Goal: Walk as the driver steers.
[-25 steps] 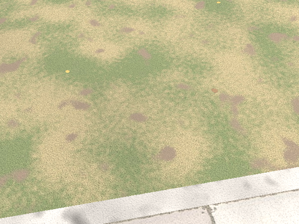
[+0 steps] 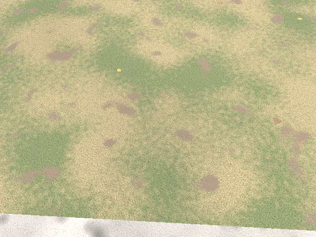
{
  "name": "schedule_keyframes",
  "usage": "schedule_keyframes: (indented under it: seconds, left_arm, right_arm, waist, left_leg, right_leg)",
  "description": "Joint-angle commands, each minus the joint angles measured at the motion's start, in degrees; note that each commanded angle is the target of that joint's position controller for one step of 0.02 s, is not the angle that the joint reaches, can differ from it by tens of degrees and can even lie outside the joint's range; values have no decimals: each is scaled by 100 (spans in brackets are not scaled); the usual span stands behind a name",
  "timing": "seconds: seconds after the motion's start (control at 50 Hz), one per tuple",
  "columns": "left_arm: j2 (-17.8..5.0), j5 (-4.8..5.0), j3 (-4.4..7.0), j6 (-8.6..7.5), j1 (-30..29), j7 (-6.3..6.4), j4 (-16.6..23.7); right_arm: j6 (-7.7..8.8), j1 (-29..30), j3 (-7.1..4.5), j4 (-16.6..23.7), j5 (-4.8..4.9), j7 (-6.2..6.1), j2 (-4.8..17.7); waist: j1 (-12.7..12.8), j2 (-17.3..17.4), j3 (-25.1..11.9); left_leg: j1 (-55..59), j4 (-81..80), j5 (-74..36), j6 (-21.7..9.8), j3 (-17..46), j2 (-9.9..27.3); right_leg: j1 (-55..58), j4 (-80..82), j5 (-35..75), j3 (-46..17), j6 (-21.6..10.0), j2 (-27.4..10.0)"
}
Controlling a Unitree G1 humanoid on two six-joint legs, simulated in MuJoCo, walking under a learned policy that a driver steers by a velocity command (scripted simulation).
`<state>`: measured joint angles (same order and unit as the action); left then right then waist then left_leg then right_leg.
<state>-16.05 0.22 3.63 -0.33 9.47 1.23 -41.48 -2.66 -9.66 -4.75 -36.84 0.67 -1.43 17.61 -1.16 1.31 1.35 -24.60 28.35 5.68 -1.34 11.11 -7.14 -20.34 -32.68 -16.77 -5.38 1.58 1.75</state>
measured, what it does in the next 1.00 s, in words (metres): steps on the spot: left foot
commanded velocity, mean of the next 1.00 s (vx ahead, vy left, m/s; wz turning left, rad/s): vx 0.01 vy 0.00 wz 0.13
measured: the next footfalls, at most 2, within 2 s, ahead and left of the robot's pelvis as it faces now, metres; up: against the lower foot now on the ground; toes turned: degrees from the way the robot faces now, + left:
left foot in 0.36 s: +0.01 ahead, +0.13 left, +0.00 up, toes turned +3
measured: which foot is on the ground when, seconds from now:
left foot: down 0.00-0.02, up 0.04-0.34, down 0.36-1.00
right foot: down 0.00-1.00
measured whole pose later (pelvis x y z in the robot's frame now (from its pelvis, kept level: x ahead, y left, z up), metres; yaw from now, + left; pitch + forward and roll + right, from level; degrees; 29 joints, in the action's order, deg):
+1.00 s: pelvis +0.00 +0.01 +0.01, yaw +6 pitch -1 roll +0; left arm -13.6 -0.3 2.7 -0.1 13.3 2.4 -53.7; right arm 0.0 -12.6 -1.8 -48.3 -0.5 -0.8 12.4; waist 1.0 0.1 1.9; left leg -10.7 29.8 17.6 -0.8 2.5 -1.6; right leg -12.6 -28.8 -14.7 -0.8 3.2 -3.0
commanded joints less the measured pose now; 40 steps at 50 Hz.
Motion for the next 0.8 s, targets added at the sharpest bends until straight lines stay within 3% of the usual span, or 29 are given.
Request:
schedule_keyframes:
  seconds: [0.02,0.04,0.06,0.08,0.1,0.12,0.18,0.24,0.28,0.32,0.34,0.36,0.38,0.4,0.42,0.44,0.5,0.8]
  left_arm:
    - [-977,-123,310,-125,676,5,261]
    - [-1383,-319,393,-87,514,-4,253]
    - [-1114,-386,328,-135,186,7,458]
    - [-852,-289,248,-154,-152,46,559]
    - [-707,-173,203,-160,-336,54,597]
    - [-648,-79,175,-158,-325,54,579]
    - [-585,-74,123,-91,-40,54,467]
    - [-661,-69,137,-23,61,58,393]
    - [-834,-35,182,25,252,34,320]
    - [-794,61,148,41,230,15,273]
    - [-716,87,117,-2,448,4,184]
    - [-599,-18,63,-84,580,-31,171]
    - [-376,-176,-8,-205,742,-103,221]
    - [-315,-222,-48,-236,448,-95,212]
    - [-446,-205,-23,-225,164,-93,204]
    - [-469,-171,-6,-201,42,-78,168]
    - [-454,-136,6,-101,152,-27,98]
    - [-425,-76,39,-65,372,95,-585]
  right_arm:
    - [9,-8,-140,457,17,-35,543]
    - [80,197,-145,672,48,-20,487]
    - [167,28,-253,573,-91,1,838]
    - [160,-224,-317,364,-52,30,952]
    - [104,-411,-303,172,-39,13,845]
    - [62,-451,-263,120,-61,-12,702]
    - [39,-130,-108,227,5,1,341]
    - [55,198,43,353,-23,46,84]
    - [62,233,24,353,21,74,198]
    - [78,-77,1,170,13,92,226]
    - [83,-117,-2,142,-36,84,310]
    - [80,-203,-28,191,-85,40,565]
    - [52,-119,-107,167,-155,-3,963]
    - [74,59,6,142,-177,55,455]
    - [115,164,76,159,-199,102,193]
    - [151,119,76,115,-222,113,208]
    - [260,61,101,25,-176,119,250]
    - [337,-119,166,-430,-136,81,84]
  waist:
    - [210,38,-832]
    - [60,-1722,-398]
    - [49,-1534,-441]
    - [-113,-1062,-458]
    - [-180,-781,-421]
    - [-125,-721,-398]
    - [64,-884,-398]
    - [239,-1246,-563]
    - [350,-1413,-560]
    - [160,-1274,-477]
    - [166,-1128,-446]
    - [241,-674,-676]
    - [542,468,-817]
    - [381,712,-848]
    - [274,493,-643]
    - [190,368,-526]
    - [243,437,-163]
    - [229,-44,-126]
  left_leg:
    - [-187,187,2115,-312,977,708]
    - [-1117,1475,2661,-18,-348,-202]
    - [-1026,2843,2788,191,-101,95]
    - [-976,3443,2482,257,-37,104]
    - [-940,3741,2239,363,-113,118]
    - [-1057,4017,2025,449,-128,127]
    - [-913,3481,1810,628,-409,229]
    - [-77,1851,1961,673,-803,582]
    - [409,1029,1907,639,-1064,567]
    - [1096,-506,722,448,-1199,517]
    - [1559,-1047,92,284,-1001,611]
    - [2237,-885,-852,90,-447,1112]
    - [2407,-374,-1742,-291,33,1653]
    - [1720,-432,-976,-555,48,1678]
    - [1525,-493,-252,-443,-66,1437]
    - [1379,-519,86,-302,-177,1277]
    - [998,-577,300,-180,-219,1194]
    - [987,-517,311,-134,-403,976]
  right_leg:
    - [1320,1322,242,-773,-571,-1182]
    - [968,1837,790,-2209,-1357,-2103]
    - [691,1803,1271,-2543,-1728,-2440]
    - [674,1612,1602,-1964,-1569,-2166]
    - [737,1446,1791,-1399,-1312,-1787]
    - [894,1347,2010,-1185,-1243,-1660]
    - [1166,1249,2574,-631,-1288,-1379]
    - [1310,1122,2593,-436,-1281,-1316]
    - [1287,1055,2671,-558,-1350,-1405]
    - [1118,868,2639,-527,-1205,-1333]
    - [895,844,2445,-513,-969,-1262]
    - [512,647,1890,-353,-606,-1098]
    - [147,416,945,210,-240,-583]
    - [609,582,391,364,20,-523]
    - [725,579,603,397,124,-488]
    - [748,518,735,451,126,-448]
    - [816,555,855,411,75,-473]
    - [1045,632,1051,411,140,-512]
Velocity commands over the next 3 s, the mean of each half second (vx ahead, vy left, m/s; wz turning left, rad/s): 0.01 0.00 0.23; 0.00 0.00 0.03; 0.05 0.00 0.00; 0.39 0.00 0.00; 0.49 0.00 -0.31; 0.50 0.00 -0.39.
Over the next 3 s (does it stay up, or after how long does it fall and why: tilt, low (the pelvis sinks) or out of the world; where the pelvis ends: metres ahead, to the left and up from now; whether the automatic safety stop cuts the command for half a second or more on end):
stays up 0.79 -0.01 0.01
